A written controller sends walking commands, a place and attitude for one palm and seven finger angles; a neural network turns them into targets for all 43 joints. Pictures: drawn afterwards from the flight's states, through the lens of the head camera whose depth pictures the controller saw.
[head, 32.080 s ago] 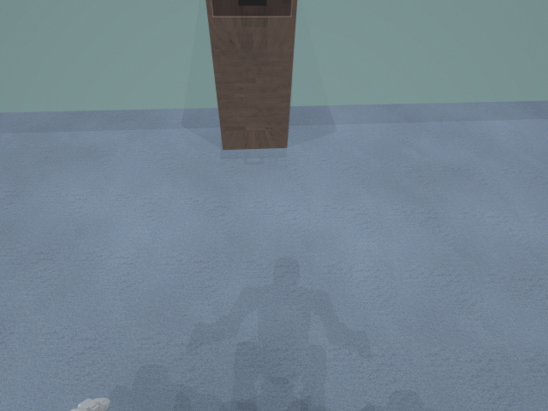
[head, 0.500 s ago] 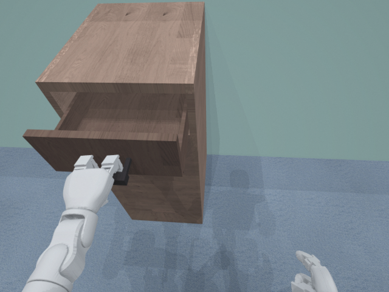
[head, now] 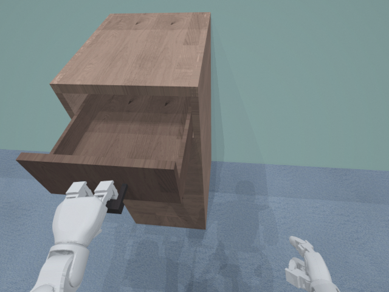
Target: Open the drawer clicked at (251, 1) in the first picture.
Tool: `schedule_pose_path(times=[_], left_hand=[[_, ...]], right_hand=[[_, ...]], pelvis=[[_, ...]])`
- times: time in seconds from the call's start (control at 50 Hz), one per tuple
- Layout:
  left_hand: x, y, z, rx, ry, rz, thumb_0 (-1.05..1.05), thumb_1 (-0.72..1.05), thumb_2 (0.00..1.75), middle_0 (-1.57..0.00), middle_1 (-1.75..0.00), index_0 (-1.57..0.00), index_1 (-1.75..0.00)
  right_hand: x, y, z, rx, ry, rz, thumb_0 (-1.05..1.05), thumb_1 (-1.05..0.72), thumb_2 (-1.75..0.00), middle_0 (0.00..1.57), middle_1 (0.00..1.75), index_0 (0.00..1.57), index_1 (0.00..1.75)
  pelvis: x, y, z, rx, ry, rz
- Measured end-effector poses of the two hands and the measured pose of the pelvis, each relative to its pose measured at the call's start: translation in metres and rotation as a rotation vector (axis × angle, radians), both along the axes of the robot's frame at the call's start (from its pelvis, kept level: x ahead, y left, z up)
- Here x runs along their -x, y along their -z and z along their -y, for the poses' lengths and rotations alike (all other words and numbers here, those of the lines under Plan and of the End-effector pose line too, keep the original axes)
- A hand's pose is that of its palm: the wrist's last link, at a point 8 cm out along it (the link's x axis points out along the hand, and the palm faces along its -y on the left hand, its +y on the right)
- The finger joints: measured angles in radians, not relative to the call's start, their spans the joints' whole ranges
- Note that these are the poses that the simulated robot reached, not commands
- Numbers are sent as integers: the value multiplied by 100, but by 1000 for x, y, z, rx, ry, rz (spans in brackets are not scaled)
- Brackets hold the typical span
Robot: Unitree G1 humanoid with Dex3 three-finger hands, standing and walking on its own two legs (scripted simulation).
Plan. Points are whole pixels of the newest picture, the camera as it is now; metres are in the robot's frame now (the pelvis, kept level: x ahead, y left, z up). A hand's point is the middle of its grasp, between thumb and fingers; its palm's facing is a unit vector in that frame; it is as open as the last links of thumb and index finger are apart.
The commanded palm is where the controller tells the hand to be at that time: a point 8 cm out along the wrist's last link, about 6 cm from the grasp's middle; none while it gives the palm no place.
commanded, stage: pull the drawer open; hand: left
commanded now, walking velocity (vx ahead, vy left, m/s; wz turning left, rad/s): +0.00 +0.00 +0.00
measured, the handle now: (98, 195) +0.29 +0.24 +0.04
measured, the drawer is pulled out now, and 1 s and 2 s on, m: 0.22 0.30 0.30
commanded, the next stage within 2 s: open the thumb to release the handle in 1.14 s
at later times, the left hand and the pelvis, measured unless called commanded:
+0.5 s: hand (88, 243) +0.20 +0.24 +0.02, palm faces +0.01 -0.08 -1.00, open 5.6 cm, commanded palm +0.15 +0.24 +0.08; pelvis +0.00 +0.00 +0.00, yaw -1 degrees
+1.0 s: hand (76, 271) +0.15 +0.24 +0.02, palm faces -0.01 -0.07 -1.00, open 5.6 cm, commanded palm +0.09 +0.25 +0.08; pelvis +0.00 +0.00 -0.01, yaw -1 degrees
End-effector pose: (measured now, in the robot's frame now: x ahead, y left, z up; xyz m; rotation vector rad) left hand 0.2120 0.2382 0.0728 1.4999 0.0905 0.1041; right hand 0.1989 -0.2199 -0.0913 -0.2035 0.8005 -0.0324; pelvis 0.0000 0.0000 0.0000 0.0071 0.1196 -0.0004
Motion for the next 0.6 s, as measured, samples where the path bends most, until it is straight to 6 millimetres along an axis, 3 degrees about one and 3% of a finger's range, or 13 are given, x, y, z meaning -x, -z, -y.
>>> schedule_pose_path(times=[0.22, 0.6], left_hand=[[16, -1, 1, 5, -11, -4, 3, 71, 77, -33, -135, -41, -135], [47, -1, 0, 17, -5, -13, 3, 72, 75, -32, -135, -41, -135]], right_hand=[[-1, 0, -9, -18, -24, 16, 1, -90, -90, 21, 30, 21, 30], [3, 1, 1, -9, -12, 10, 1, -90, -90, 21, 30, 21, 30]], pelvis=[[3, 1, 1, -2, 2, 10], [-3, 5, 0, 1, 22, -9]])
